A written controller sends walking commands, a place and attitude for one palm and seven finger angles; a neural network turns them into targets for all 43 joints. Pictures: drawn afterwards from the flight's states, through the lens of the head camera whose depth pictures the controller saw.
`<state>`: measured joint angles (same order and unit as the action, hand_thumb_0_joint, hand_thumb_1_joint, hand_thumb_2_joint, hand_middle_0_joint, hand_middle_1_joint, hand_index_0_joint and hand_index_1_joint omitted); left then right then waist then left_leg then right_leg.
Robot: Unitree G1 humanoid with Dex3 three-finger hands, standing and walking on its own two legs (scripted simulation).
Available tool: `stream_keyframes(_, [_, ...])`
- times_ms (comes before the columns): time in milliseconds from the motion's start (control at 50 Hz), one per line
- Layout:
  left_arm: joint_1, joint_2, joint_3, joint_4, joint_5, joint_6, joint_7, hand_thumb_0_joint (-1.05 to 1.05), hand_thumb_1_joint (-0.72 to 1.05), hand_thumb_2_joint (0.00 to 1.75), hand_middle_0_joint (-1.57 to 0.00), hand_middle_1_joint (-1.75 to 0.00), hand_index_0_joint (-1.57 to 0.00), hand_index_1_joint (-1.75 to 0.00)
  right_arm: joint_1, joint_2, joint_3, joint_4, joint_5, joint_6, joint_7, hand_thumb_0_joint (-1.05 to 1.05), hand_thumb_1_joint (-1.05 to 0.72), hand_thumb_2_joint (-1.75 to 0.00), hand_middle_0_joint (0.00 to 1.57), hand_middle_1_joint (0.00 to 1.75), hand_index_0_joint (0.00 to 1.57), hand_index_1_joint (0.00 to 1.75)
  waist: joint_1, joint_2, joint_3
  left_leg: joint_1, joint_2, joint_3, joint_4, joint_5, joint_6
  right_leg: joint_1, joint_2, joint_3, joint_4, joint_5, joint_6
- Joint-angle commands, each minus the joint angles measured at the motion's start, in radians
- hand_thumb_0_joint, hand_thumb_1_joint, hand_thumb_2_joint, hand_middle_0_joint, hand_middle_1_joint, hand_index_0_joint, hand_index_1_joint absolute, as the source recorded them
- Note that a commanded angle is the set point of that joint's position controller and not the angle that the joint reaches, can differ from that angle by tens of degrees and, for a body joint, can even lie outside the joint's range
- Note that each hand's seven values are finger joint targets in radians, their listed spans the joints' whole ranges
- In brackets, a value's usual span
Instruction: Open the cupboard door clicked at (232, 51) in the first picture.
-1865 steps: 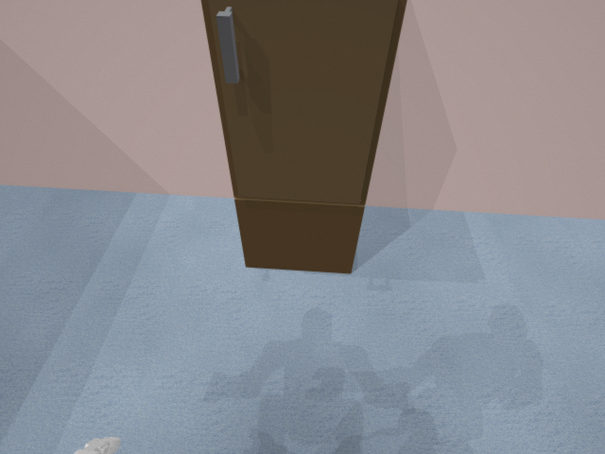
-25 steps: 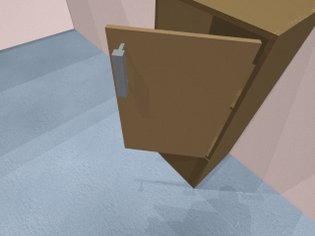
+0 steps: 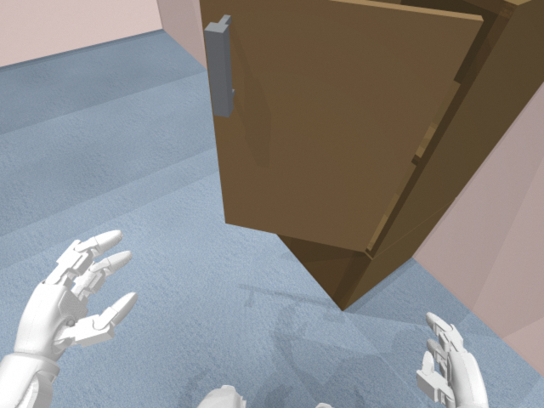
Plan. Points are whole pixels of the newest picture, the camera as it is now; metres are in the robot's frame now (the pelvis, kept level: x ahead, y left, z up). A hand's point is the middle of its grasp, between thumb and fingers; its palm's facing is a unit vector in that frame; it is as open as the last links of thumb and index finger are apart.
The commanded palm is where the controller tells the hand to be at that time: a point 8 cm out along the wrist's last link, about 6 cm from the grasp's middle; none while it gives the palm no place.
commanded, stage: raise the hand with hooked fingers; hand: left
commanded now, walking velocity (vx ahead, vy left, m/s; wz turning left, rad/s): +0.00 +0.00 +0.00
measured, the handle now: (224, 67) +0.57 +0.15 +0.20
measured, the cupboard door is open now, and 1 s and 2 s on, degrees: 42 42 42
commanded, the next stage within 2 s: move the hooked fingers beside the handle in 1.54 s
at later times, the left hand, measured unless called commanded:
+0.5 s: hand (79, 234) +0.28 +0.27 +0.13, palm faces -0.06 -1.00 -0.07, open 12.4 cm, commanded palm +0.25 +0.32 +0.14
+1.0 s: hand (25, 161) +0.32 +0.32 +0.21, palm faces -0.03 -1.00 -0.10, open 13.9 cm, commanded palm +0.29 +0.36 +0.22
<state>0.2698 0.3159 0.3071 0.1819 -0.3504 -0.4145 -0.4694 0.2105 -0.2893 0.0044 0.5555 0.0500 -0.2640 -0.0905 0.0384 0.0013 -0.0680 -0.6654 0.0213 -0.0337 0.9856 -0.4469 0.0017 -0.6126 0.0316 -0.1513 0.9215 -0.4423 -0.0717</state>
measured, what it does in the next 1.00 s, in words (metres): rises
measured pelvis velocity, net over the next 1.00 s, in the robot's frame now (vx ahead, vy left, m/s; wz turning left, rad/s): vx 0.03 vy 0.04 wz -0.01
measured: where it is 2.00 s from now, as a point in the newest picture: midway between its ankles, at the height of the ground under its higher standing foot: outside the picture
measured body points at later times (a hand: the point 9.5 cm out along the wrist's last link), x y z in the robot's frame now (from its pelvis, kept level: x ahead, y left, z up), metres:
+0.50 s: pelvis +0.03 +0.04 +0.03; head +0.04 +0.04 +0.48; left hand +0.28 +0.33 +0.13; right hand +0.18 -0.21 -0.03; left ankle +0.03 +0.12 -0.68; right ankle +0.02 -0.07 -0.68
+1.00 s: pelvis +0.03 +0.04 +0.05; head +0.02 +0.04 +0.50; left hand +0.31 +0.37 +0.22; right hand +0.21 -0.18 -0.02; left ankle +0.03 +0.12 -0.68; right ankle +0.02 -0.07 -0.68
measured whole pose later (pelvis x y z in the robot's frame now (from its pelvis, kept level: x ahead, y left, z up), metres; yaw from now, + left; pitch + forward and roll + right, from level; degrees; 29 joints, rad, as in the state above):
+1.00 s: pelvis +0.03 +0.04 +0.05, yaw -1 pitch +0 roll -1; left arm -0.14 0.50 0.44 0.24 -0.33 0.04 -0.53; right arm 0.24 -0.26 0.10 0.61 0.07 -0.23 -0.10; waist 0.05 0.04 -0.02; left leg -0.25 -0.04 0.02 0.55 -0.29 0.06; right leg -0.21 -0.01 -0.09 0.49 -0.27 -0.01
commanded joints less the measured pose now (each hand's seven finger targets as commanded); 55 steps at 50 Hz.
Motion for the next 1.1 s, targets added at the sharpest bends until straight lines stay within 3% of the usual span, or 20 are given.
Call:
stream_keyframes(0, [-0.237, 0.28, 0.096, -0.163, -0.025, 0.019, -0.043, 0.0, 0.22, 0.61, -0.25, -0.74, -0.25, -0.74, -0.004, -0.124, -0.031, -0.101, 0.008, -0.068, -0.02, 0.0, -0.9, -0.9, 0.2, 0.3, 0.2, 0.3, -0.065, 0.073, -0.136, 0.078, -0.015, -0.003, -0.159, 0.143, 0.041, 0.14, -0.062, 0.286, -0.313, -0.004, 0.076])
stream_keyframes(40, [-0.178, 0.3, 0.152, -0.147, -0.044, 0.061, -0.047, 0.0, 0.18, 0.59, -0.25, -0.76, -0.25, -0.76, -0.014, -0.116, -0.028, -0.111, 0.007, -0.07, -0.012, 0.0, -0.9, -0.9, 0.2, 0.3, 0.2, 0.3, -0.035, 0.054, -0.186, 0.095, -0.019, -0.005, -0.185, 0.194, 0.036, 0.212, -0.071, 0.27, -0.313, 0.082, 0.082])
stream_keyframes(80, [-0.14, 0.307, 0.196, -0.127, -0.071, 0.09, -0.045, 0.0, 0.13, 0.57, -0.25, -0.8, -0.25, -0.8, -0.024, -0.113, -0.022, -0.123, 0.004, -0.071, -0.003, 0.0, -0.9, -0.9, 0.2, 0.3, 0.2, 0.3, -0.004, 0.049, -0.188, 0.109, -0.02, -0.01, -0.209, 0.243, 0.03, 0.261, -0.069, 0.26, -0.303, 0.181, 0.085])
stream_keyframes(160, [-0.108, 0.234, 0.156, -0.189, -0.08, 0.089, -0.019, 0.0, 0.04, 0.53, -0.26, -0.86, -0.26, -0.86, -0.013, -0.103, -0.024, -0.126, 0.005, -0.091, 0.012, 0.0, -0.9, -0.9, 0.2, 0.3, 0.2, 0.3, -0.009, 0.029, -0.195, 0.176, -0.02, -0.002, -0.265, 0.293, 0.031, 0.255, -0.049, 0.192, -0.294, 0.291, 0.082])
stream_keyframes(180, [-0.11, 0.237, 0.157, -0.189, -0.081, 0.092, -0.019, 0.0, 0.01, 0.52, -0.26, -0.87, -0.26, -0.87, -0.012, -0.109, -0.025, -0.127, 0.002, -0.096, 0.014, 0.0, -0.9, -0.9, 0.2, 0.3, 0.2, 0.3, -0.002, 0.003, -0.182, 0.188, -0.019, -0.005, -0.27, 0.319, 0.032, 0.261, -0.039, 0.184, -0.286, 0.322, 0.077])
stream_keyframes(260, [-0.135, 0.233, 0.139, -0.213, -0.059, 0.107, -0.006, 0.0, -0.08, 0.48, -0.27, -0.93, -0.27, -0.93, 0.003, -0.117, -0.03, -0.116, 0.007, -0.107, 0.013, 0.0, -0.9, -0.9, 0.2, 0.3, 0.2, 0.3, -0.019, 0.011, -0.168, 0.242, -0.016, -0.001, -0.314, 0.311, 0.035, 0.226, -0.024, 0.128, -0.291, 0.294, 0.066])
stream_keyframes(280, [-0.157, 0.256, 0.153, -0.219, -0.059, 0.116, -0.003, 0.0, -0.1, 0.47, -0.27, -0.94, -0.27, -0.94, 0.002, -0.124, -0.028, -0.117, 0.003, -0.107, 0.012, 0.0, -0.9, -0.9, 0.2, 0.3, 0.2, 0.3, -0.01, 0.02, -0.155, 0.249, -0.017, -0.005, -0.322, 0.321, 0.033, 0.234, -0.019, 0.127, -0.291, 0.3, 0.058])
stream_keyframes(340, [-0.227, 0.264, 0.146, -0.291, -0.042, 0.126, 0.016, 0.0, -0.17, 0.44, -0.28, -0.99, -0.28, -0.99, 0.0, -0.117, -0.024, -0.112, 0.006, -0.108, 0.004, 0.0, -0.9, -0.9, 0.2, 0.3, 0.2, 0.3, -0.018, 0.086, -0.193, 0.327, -0.01, -0.017, -0.358, 0.333, 0.029, 0.234, -0.015, 0.098, -0.294, 0.288, 0.052])
stream_keyframes(360, [-0.237, 0.268, 0.15, -0.3, -0.04, 0.13, 0.024, 0.0, -0.2, 0.43, -0.28, -1.0, -0.28, -1.0, 0.001, -0.115, -0.024, -0.111, 0.007, -0.109, 0.0, 0.0, -0.9, -0.9, 0.2, 0.3, 0.2, 0.3, -0.019, 0.07, -0.191, 0.346, -0.006, -0.025, -0.368, 0.337, 0.028, 0.233, -0.013, 0.091, -0.298, 0.286, 0.051])
stream_keyframes(380, [-0.258, 0.297, 0.169, -0.306, -0.039, 0.138, 0.027, 0.0, -0.22, 0.42, -0.28, -1.02, -0.28, -1.02, -0.002, -0.121, -0.021, -0.106, 0.003, -0.108, -0.002, 0.0, -0.9, -0.9, 0.2, 0.3, 0.2, 0.3, -0.012, 0.076, -0.178, 0.351, -0.009, -0.025, -0.37, 0.355, 0.027, 0.252, -0.011, 0.097, -0.305, 0.306, 0.046])
stream_keyframes(440, [-0.297, 0.28, 0.155, -0.301, -0.032, 0.164, 0.03, 0.0, -0.29, 0.39, -0.29, -1.07, -0.29, -1.07, -0.008, -0.112, -0.014, -0.098, 0.008, -0.101, -0.009, 0.0, -0.9, -0.9, 0.2, 0.3, 0.2, 0.3, -0.019, 0.112, -0.17, 0.399, -0.002, -0.037, -0.403, 0.374, 0.017, 0.252, -0.011, 0.081, -0.32, 0.309, 0.046])
stream_keyframes(520, [-0.364, 0.293, 0.15, -0.254, -0.023, 0.23, 0.013, 0.0, -0.38, 0.35, -0.29, -1.12, -0.29, -1.12, -0.023, -0.114, -0.003, -0.096, 0.013, -0.085, -0.017, 0.0, -0.9, -0.9, 0.2, 0.3, 0.2, 0.3, -0.017, 0.11, -0.118, 0.422, 0.003, -0.052, -0.444, 0.374, 0.01, 0.268, -0.009, 0.075, -0.353, 0.306, 0.043])
stream_keyframes(560, [-0.405, 0.302, 0.151, -0.271, -0.021, 0.256, 0.007, 0.0, -0.43, 0.33, -0.29, -1.15, -0.29, -1.15, -0.032, -0.11, 0.0, -0.101, 0.014, -0.083, -0.018, 0.0, -0.9, -0.9, 0.2, 0.3, 0.2, 0.3, -0.015, 0.132, -0.134, 0.458, 0.005, -0.064, -0.459, 0.385, 0.004, 0.277, -0.012, 0.073, -0.365, 0.305, 0.043])
stream_keyframes(620, [-0.448, 0.324, 0.167, -0.235, -0.018, 0.299, -0.005, 0.0, -0.5, 0.3, -0.3, -1.2, -0.3, -1.2, -0.036, -0.109, 0.009, -0.103, 0.014, -0.068, -0.019, 0.0, -0.9, -0.9, 0.2, 0.3, 0.2, 0.3, -0.011, 0.097, -0.117, 0.47, 0.005, -0.069, -0.48, 0.407, 0.001, 0.298, -0.008, 0.072, -0.388, 0.325, 0.041])
stream_keyframes(660, [-0.489, 0.341, 0.175, -0.251, -0.018, 0.314, -0.01, 0.0, -0.5, 0.3, -0.3, -1.2, -0.3, -1.2, -0.047, -0.107, 0.011, -0.107, 0.014, -0.064, -0.019, 0.0, -0.9, -0.9, 0.2, 0.3, 0.2, 0.3, -0.01, 0.127, -0.133, 0.495, 0.004, -0.072, -0.488, 0.411, -0.003, 0.305, -0.011, 0.074, -0.399, 0.324, 0.041])
stream_keyframes(740, [-0.557, 0.371, 0.191, -0.215, -0.015, 0.346, -0.023, 0.0, -0.5, 0.3, -0.3, -1.2, -0.3, -1.2, -0.051, -0.106, 0.019, -0.104, 0.016, -0.048, -0.021, 0.0, -0.9, -0.9, 0.2, 0.3, 0.2, 0.3, -0.013, 0.111, -0.125, 0.516, 0.003, -0.077, -0.509, 0.409, -0.005, 0.319, -0.008, 0.074, -0.424, 0.323, 0.038])
stream_keyframes(820, [-0.628, 0.406, 0.2, -0.212, -0.008, 0.365, -0.038, 0.0, -0.5, 0.3, -0.3, -1.2, -0.3, -1.2, -0.057, -0.104, 0.025, -0.105, 0.017, -0.037, -0.02, 0.0, -0.9, -0.9, 0.2, 0.3, 0.2, 0.3, -0.011, 0.138, -0.147, 0.552, 0.001, -0.072, -0.522, 0.45, -0.006, 0.346, -0.009, 0.079, -0.446, 0.35, 0.034])
stream_keyframes(940, [-0.72, 0.455, 0.226, -0.129, -0.011, 0.402, -0.061, 0.0, -0.5, 0.3, -0.3, -1.2, -0.3, -1.2, -0.065, -0.111, 0.03, -0.101, 0.023, -0.026, -0.024, 0.0, -0.9, -0.9, 0.2, 0.3, 0.2, 0.3, -0.011, 0.113, -0.127, 0.544, -0.009, -0.071, -0.549, 0.394, 0.004, 0.361, -0.011, 0.082, -0.477, 0.329, 0.031])
stream_keyframes(1020, [-0.781, 0.505, 0.254, -0.125, -0.008, 0.414, -0.075, 0.0, -0.5, 0.3, -0.3, -1.2, -0.3, -1.2, -0.065, -0.109, 0.031, -0.106, 0.024, -0.023, -0.02, 0.0, -0.9, -0.9, 0.2, 0.3, 0.2, 0.3, -0.004, 0.124, -0.171, 0.573, -0.016, -0.058, -0.546, 0.449, 0.008, 0.4, -0.014, 0.088, -0.488, 0.383, 0.029])
stream_keyframes(1080, [-0.681, 0.446, 0.223, -0.023, -0.018, 0.431, -0.093, 0.0, -0.5, 0.3, -0.3, -1.2, -0.3, -1.2, -0.056, -0.114, 0.027, -0.1, 0.028, -0.019, -0.011, 0.0, -0.9, -0.9, 0.2, 0.3, 0.2, 0.3, -0.003, 0.055, -0.123, 0.535, -0.015, -0.047, -0.542, 0.427, 0.018, 0.387, -0.016, 0.09, -0.493, 0.383, 0.031])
